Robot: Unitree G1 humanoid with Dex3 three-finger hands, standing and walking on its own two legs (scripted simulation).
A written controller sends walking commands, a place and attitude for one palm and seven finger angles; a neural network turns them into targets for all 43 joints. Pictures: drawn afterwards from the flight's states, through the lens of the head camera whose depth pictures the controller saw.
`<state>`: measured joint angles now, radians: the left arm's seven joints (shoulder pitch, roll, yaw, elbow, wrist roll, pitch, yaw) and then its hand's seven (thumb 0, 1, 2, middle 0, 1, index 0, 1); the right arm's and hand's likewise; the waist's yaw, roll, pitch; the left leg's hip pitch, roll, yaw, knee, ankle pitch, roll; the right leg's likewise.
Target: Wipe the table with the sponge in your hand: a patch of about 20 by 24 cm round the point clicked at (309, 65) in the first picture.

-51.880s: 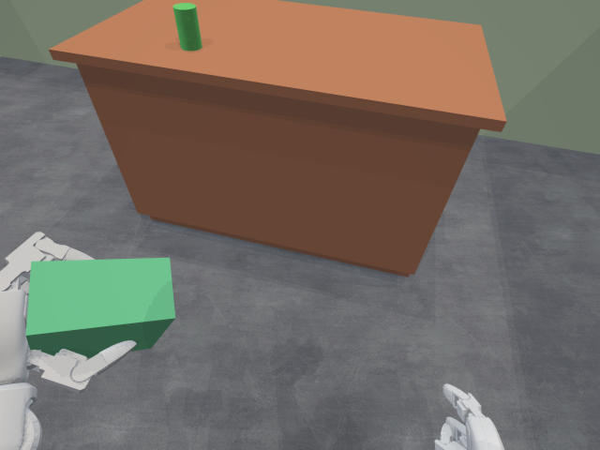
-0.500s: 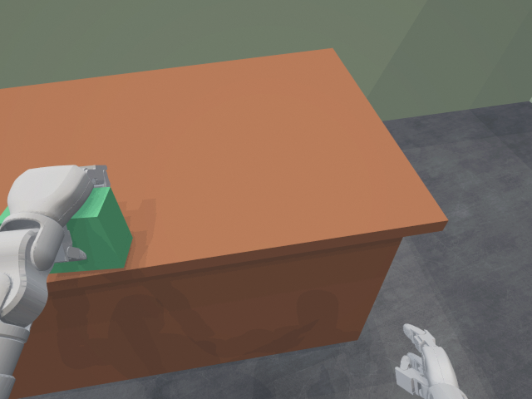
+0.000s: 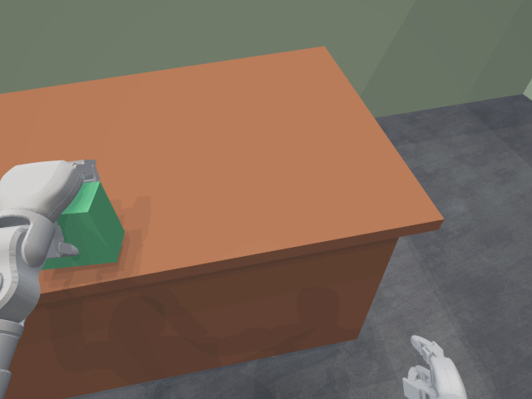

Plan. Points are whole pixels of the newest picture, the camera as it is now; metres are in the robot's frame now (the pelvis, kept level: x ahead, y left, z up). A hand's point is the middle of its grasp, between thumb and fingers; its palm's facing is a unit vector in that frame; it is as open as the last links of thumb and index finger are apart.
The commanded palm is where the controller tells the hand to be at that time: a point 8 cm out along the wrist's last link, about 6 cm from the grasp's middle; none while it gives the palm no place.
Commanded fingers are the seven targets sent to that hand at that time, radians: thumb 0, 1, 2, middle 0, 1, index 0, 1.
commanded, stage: move the sponge above the wiping area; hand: left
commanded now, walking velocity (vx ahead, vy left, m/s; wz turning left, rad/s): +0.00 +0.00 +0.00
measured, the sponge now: (69, 235) +0.28 +0.35 +0.10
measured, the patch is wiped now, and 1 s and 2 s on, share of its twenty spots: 0.00 0.00 0.00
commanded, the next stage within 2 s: none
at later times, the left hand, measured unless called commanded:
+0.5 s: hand (60, 205) +0.30 +0.34 +0.15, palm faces +0.00 +0.04 -1.00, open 10.5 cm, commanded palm +0.26 +0.36 +0.23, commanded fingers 0.00 0.10 1.30 -1.20 -1.60 -1.20 -1.60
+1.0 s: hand (43, 211) +0.28 +0.35 +0.16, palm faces +0.03 +0.05 -1.00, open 10.5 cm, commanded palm +0.25 +0.36 +0.23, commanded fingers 0.00 0.10 1.30 -1.20 -1.60 -1.20 -1.60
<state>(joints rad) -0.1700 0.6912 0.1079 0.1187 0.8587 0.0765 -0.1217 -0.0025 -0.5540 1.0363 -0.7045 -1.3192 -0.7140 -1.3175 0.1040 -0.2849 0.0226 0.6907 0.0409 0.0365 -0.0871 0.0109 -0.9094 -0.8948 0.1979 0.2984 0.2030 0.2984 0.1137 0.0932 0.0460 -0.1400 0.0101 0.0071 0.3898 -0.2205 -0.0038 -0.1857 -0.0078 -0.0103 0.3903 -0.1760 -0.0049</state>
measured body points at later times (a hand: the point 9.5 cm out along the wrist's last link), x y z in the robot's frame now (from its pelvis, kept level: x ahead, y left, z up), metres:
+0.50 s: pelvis +0.01 +0.00 +0.00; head +0.02 -0.03 +0.45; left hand +0.29 +0.34 +0.21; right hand +0.23 -0.21 -0.10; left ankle -0.01 +0.12 -0.74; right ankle +0.02 -0.12 -0.74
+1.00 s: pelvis +0.00 +0.01 +0.00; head +0.02 -0.02 +0.45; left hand +0.27 +0.35 +0.22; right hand +0.23 -0.20 -0.10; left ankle -0.01 +0.12 -0.74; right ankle +0.02 -0.12 -0.74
